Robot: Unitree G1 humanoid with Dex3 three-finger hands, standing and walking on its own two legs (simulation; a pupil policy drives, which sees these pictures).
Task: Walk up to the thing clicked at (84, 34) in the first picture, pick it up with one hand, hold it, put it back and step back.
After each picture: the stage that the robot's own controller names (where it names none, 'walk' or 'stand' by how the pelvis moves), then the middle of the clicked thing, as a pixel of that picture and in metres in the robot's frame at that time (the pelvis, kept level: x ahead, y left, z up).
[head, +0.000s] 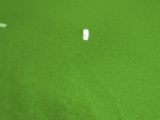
stand; (85, 34) +1.57 -0.03 -0.72
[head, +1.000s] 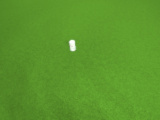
walk; (72, 45) +1.43 +0.24 -0.70
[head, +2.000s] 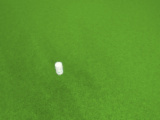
walk; (59, 68) +0.93 +0.29 -0.71
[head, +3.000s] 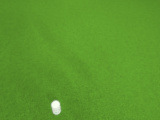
walk; (56, 107) +0.56 +0.19 -0.70
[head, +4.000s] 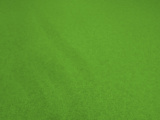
stand; out of the picture +0.34 +0.15 -0.70
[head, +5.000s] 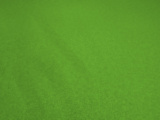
stand; out of the picture +0.31 +0.15 -0.73
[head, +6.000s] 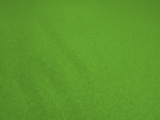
stand; out of the picture +0.32 +0.16 -0.73
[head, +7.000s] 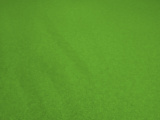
stand; out of the picture +0.31 +0.16 -0.73
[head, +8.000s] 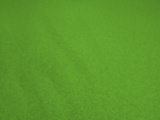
stand; out of the picture +0.31 +0.16 -0.73
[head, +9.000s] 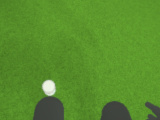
go down; (49, 88) +0.37 +0.16 -0.45
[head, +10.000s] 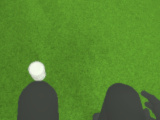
go down; (37, 71) +0.40 +0.20 -0.32
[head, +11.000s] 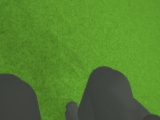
close in; out of the picture +0.38 +0.24 -0.23
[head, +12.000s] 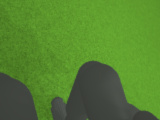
close; out of the picture +0.38 +0.25 -0.22
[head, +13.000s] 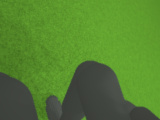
lift; out of the picture +0.37 +0.25 -0.22
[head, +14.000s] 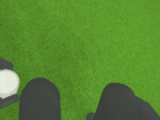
lift; (5, 86) +0.28 +0.26 -0.08
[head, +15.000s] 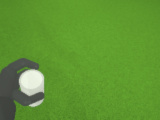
hold; (33, 89) +0.31 +0.17 +0.05
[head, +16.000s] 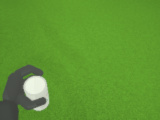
hold; (37, 94) +0.31 +0.16 +0.02
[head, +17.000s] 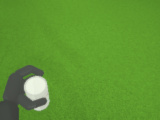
hold; (37, 94) +0.31 +0.16 +0.02
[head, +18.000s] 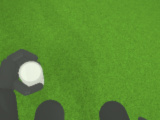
crouch; (32, 77) +0.36 +0.18 -0.07
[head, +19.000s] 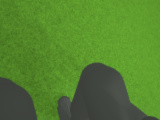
lower; out of the picture +0.38 +0.24 -0.22
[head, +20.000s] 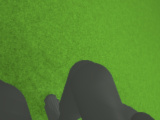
lower; out of the picture +0.39 +0.26 -0.23
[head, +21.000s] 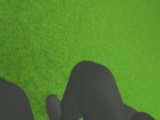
lower; out of the picture +0.39 +0.26 -0.23
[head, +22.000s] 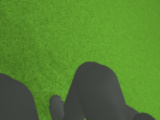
lower; out of the picture +0.38 +0.27 -0.22
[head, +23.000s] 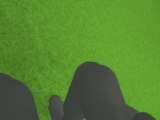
loosen; out of the picture +0.37 +0.26 -0.23
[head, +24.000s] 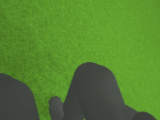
withdraw; out of the picture +0.37 +0.24 -0.23
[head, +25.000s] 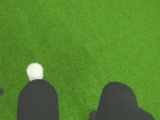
walk; (35, 73) +0.39 +0.20 -0.31
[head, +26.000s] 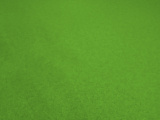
stand; out of the picture +0.31 +0.13 -0.66
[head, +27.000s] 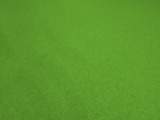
stand; out of the picture +0.33 +0.15 -0.67
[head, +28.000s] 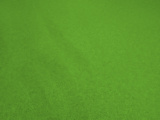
stand; out of the picture +0.32 +0.14 -0.69
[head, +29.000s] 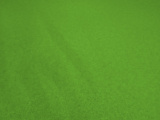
walk; out of the picture +0.34 +0.14 -0.72
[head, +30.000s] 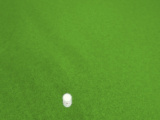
walk; (67, 100) +0.53 +0.10 -0.70
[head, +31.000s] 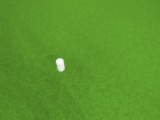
walk; (60, 64) +0.86 +0.22 -0.69
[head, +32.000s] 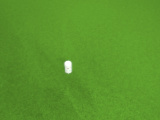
stand; (68, 67) +0.97 +0.14 -0.71
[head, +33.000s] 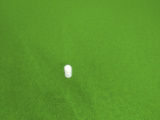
stand; (68, 71) +0.97 +0.16 -0.73
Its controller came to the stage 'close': yes
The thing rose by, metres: 0.72
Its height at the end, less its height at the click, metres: +0.00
